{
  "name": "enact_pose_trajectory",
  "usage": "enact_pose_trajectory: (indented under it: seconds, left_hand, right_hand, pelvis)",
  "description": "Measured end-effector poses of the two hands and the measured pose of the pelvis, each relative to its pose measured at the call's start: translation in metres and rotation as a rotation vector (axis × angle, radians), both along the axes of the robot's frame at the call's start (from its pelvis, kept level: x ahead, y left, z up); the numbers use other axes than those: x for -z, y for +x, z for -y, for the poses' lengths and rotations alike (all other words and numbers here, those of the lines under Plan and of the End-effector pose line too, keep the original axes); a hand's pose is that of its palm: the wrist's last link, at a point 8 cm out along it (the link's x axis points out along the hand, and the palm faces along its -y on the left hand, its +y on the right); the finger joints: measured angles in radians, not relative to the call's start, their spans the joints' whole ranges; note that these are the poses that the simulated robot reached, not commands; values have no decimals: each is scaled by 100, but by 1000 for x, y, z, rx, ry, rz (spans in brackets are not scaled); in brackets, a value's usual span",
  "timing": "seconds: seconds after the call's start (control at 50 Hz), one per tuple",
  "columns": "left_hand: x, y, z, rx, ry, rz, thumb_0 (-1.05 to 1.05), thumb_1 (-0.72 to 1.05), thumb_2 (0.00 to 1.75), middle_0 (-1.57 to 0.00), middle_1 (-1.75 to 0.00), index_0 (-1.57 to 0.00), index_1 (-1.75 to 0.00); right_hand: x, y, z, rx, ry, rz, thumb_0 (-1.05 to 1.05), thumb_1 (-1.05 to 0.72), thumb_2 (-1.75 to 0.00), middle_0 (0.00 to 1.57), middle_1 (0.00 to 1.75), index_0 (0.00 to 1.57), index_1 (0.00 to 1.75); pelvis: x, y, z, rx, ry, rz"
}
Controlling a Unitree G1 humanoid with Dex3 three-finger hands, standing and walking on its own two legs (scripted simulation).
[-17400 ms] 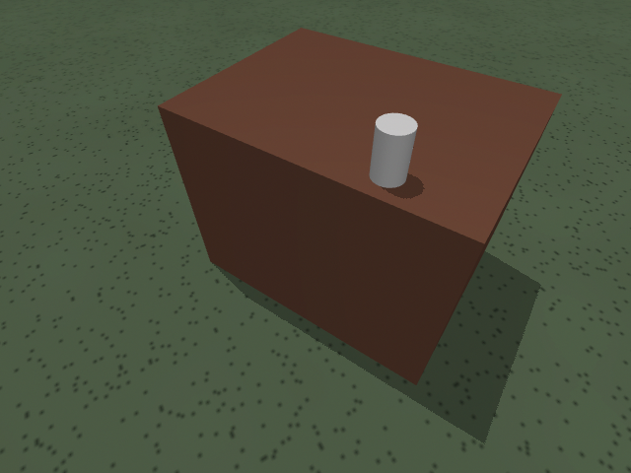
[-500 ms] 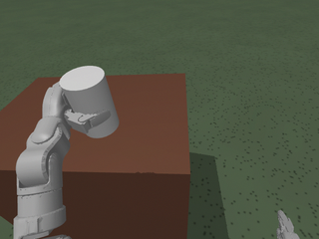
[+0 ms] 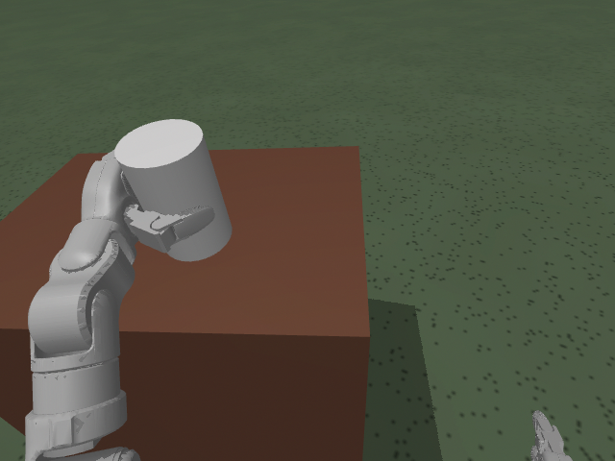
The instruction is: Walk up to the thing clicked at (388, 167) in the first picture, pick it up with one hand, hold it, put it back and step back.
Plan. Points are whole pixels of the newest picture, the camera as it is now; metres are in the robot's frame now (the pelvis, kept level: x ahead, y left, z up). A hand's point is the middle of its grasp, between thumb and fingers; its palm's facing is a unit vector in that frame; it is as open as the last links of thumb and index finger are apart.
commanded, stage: hold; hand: left
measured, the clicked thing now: (180, 193) +0.33 +0.17 +0.26
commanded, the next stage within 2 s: crouch in 1.22 s
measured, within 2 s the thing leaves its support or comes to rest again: neither
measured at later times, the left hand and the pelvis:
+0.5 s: hand (175, 194) +0.33 +0.17 +0.26, palm faces +0.12 -0.99 +0.00, open 11.4 cm; pelvis +0.00 +0.00 +0.00, yaw +0 degrees
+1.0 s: hand (178, 192) +0.34 +0.17 +0.26, palm faces +0.13 -0.99 -0.01, open 11.4 cm; pelvis +0.00 +0.00 +0.00, yaw +0 degrees
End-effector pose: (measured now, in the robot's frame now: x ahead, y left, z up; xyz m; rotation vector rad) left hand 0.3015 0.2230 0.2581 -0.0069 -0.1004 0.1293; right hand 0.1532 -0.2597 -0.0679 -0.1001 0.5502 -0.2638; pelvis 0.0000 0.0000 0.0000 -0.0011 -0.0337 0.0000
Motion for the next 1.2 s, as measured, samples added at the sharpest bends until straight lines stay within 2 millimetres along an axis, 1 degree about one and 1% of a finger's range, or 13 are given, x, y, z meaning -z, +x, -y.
enact_pose_trajectory:
  seconds: [0.06,0.14,0.22,0.28,0.38,0.46,0.58,0.7,0.76,0.84,0.96,1.08,1.2]
  left_hand:
    - [5,1,1,16,-1,-35,0,-57,113,-64,-96,-65,-97]
    - [21,0,5,32,-12,-96,0,-57,113,-64,-96,-65,-97]
    - [29,-3,6,19,-17,-102,0,-57,113,-64,-96,-65,-97]
    - [25,-5,5,-1,-12,-68,0,-57,113,-63,-96,-65,-97]
    - [7,-8,1,-20,12,2,0,-57,113,-64,-96,-65,-97]
    - [0,-3,0,-6,13,-2,0,-57,113,-63,-97,-65,-97]
    - [14,6,4,27,-7,-90,0,-57,113,-63,-97,-65,-97]
    - [31,4,10,23,-25,-105,0,-57,113,-63,-97,-65,-97]
    - [28,1,9,5,-21,-68,0,-57,113,-63,-97,-65,-97]
    - [16,-2,6,-14,7,-13,0,-57,113,-63,-96,-65,-97]
    - [0,4,1,-7,19,-10,0,-57,113,-63,-97,-65,-97]
    - [12,10,5,30,-7,-83,0,-57,113,-63,-97,-65,-97]
    - [25,9,11,33,-27,-97,0,-57,113,-64,-96,-65,-97]
  right_hand:
    - [2,0,-2,-11,8,-5,-1,51,-6,5,5,5,5]
    - [2,2,-7,-27,21,-3,-1,51,-6,5,5,5,5]
    - [1,3,-7,-25,21,3,-1,51,-6,6,6,6,5]
    - [1,2,-4,-13,13,4,-1,51,-6,6,6,6,5]
    - [1,0,-1,1,-2,2,-1,51,-7,6,6,6,5]
    - [3,2,0,-3,-5,-1,-1,50,-7,5,5,5,5]
    - [1,8,-6,-27,14,18,-1,51,-7,5,5,5,5]
    - [-1,5,-6,-21,18,19,-1,51,-6,6,6,6,5]
    - [-1,2,-3,-13,10,10,-1,51,-7,6,6,6,5]
    - [2,-1,-2,-6,1,-3,-1,51,-7,6,6,6,5]
    - [6,5,-3,-11,3,-7,-1,50,-7,5,5,5,5]
    - [2,11,-9,-31,18,20,-1,50,-7,5,5,5,5]
    - [0,6,-10,-29,22,18,-1,51,-6,6,6,6,5]
  pelvis:
    - [0,-1,-1,1,0,-1]
    - [0,-3,-1,2,0,-5]
    - [0,-4,0,2,2,-7]
    - [0,-3,1,1,2,-8]
    - [0,-1,2,-1,1,-5]
    - [0,-1,2,-3,1,0]
    - [0,-2,2,-1,3,-7]
    - [0,-1,3,2,5,-13]
    - [0,0,4,2,4,-14]
    - [1,1,4,1,2,-10]
    - [1,1,3,-2,1,-5]
    - [0,1,1,1,4,-8]
    - [0,0,2,3,4,-14]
